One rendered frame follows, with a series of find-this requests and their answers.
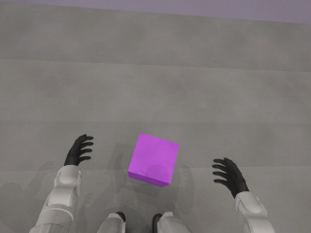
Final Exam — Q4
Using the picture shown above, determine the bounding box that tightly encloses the right robot hand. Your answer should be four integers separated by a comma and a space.
212, 157, 249, 199

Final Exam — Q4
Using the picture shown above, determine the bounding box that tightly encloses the left robot forearm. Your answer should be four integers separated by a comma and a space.
29, 165, 82, 233

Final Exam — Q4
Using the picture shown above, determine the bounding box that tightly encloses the carton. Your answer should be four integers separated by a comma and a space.
127, 133, 179, 187

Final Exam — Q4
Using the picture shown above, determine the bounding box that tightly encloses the right robot forearm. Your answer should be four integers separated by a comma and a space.
234, 191, 276, 233

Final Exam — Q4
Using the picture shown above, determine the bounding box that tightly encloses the right robot thigh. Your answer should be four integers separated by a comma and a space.
157, 216, 192, 233

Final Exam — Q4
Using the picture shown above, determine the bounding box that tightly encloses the right robot shin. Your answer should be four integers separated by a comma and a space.
157, 212, 173, 233

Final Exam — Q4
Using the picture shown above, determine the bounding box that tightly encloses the left robot hand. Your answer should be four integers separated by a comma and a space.
64, 134, 93, 166

